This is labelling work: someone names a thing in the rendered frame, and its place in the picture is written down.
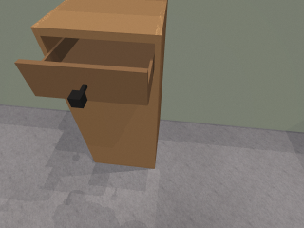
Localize cabinet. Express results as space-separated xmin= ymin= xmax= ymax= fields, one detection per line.
xmin=30 ymin=0 xmax=168 ymax=169

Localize handle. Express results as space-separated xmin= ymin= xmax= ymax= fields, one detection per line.
xmin=67 ymin=84 xmax=87 ymax=108

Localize drawer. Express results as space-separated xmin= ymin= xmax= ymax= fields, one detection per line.
xmin=15 ymin=37 xmax=155 ymax=106

